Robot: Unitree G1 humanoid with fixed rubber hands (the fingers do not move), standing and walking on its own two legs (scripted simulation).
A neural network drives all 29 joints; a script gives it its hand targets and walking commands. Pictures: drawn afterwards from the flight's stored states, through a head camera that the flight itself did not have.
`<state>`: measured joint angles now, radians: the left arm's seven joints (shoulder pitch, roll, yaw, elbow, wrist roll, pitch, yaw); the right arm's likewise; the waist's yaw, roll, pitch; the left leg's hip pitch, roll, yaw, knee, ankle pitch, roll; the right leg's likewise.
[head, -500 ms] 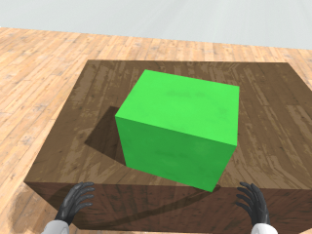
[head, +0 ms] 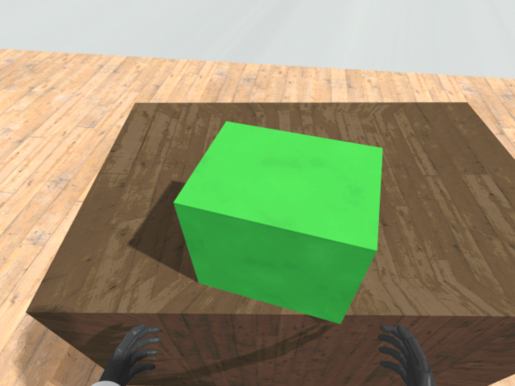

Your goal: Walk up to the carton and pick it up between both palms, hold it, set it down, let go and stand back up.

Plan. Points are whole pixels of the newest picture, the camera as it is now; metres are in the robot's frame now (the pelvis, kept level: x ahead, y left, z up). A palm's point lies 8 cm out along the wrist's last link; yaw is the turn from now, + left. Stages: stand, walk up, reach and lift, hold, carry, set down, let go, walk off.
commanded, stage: set down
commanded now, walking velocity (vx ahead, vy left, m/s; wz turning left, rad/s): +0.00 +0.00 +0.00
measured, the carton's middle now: (282, 221) +0.42 +0.00 -0.01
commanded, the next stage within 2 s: let go in 0.26 s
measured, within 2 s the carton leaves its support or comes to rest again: neither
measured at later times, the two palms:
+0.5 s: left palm (138, 385) +0.15 +0.23 -0.08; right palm out of the picture +0.15 -0.22 -0.08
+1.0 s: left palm out of the picture +0.11 +0.25 -0.09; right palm out of the picture +0.11 -0.26 -0.10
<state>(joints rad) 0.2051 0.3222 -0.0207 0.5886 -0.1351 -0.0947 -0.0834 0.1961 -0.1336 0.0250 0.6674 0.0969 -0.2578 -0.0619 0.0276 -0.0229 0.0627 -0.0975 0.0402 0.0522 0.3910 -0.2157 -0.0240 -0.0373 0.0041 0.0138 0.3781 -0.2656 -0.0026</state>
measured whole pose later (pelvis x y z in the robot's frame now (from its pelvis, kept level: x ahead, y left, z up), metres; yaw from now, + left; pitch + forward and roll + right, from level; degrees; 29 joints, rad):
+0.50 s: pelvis +0.00 +0.00 +0.00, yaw +0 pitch -4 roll +0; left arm 0.20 0.22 -0.01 0.54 -0.02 0.09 -0.01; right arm 0.18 -0.17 -0.01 0.72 -0.01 -0.20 0.00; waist 0.02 -0.02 0.07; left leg -0.10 0.05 0.06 0.36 -0.19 -0.03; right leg -0.05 0.01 0.02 0.36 -0.25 -0.01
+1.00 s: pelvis +0.00 -0.01 +0.00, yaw +1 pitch -2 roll +0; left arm 0.29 0.25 0.01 0.66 0.03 -0.02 -0.01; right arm 0.25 -0.24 -0.01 0.80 -0.02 -0.04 -0.01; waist 0.01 -0.01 -0.03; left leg -0.17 0.05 0.04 0.43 -0.23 -0.03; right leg -0.11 0.01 0.00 0.43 -0.29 -0.01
